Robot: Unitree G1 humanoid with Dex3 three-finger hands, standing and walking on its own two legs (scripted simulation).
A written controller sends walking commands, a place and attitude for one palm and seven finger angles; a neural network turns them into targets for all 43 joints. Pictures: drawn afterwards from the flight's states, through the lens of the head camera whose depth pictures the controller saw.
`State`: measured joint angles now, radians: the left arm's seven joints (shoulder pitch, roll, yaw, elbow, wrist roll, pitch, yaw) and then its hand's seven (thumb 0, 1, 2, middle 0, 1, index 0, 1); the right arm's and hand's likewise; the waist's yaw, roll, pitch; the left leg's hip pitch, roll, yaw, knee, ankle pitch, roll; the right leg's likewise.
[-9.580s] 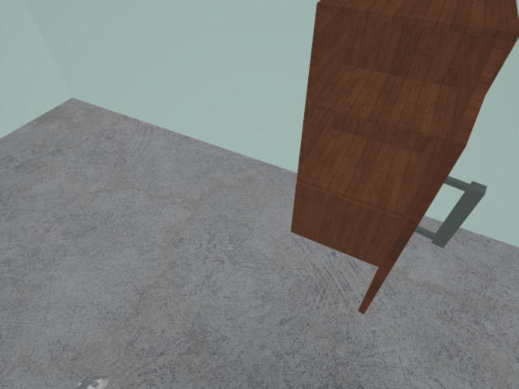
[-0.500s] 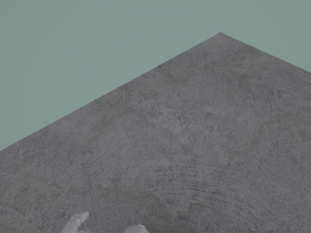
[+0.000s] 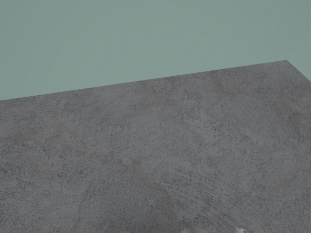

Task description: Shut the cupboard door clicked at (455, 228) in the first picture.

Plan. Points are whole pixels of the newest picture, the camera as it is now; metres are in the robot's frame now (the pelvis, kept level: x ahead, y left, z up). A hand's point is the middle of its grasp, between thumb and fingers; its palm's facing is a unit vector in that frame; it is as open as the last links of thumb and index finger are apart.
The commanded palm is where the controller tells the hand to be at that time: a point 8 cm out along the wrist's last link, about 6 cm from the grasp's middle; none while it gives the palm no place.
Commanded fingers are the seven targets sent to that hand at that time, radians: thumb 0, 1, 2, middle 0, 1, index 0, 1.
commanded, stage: walk to a spot facing it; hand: left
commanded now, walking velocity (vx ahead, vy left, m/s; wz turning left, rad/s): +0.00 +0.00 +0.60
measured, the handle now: out of the picture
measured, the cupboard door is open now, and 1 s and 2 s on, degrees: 82 82 82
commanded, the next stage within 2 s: none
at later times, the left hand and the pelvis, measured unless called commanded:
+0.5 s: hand out of the picture +0.05 +0.17 -0.13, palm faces +0.32 -0.90 -0.29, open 7.4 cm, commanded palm none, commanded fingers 0.00 0.90 0.90 -0.20 -0.30 -0.20 -0.30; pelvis +0.03 -0.04 +0.01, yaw +18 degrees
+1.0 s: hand out of the picture -0.02 +0.18 -0.18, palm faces +0.65 -0.73 -0.20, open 7.4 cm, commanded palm none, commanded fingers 0.00 0.90 0.90 -0.20 -0.30 -0.20 -0.30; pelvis +0.16 +0.09 -0.01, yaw +35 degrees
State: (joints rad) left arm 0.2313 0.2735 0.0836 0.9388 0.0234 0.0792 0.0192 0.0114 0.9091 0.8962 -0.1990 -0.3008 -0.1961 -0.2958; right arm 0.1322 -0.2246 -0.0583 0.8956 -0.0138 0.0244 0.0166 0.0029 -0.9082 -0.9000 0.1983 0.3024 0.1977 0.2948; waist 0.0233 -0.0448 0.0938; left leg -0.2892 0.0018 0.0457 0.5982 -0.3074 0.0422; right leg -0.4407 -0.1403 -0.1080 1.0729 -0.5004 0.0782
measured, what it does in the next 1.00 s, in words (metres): walks ahead, turning left: right foot, then left foot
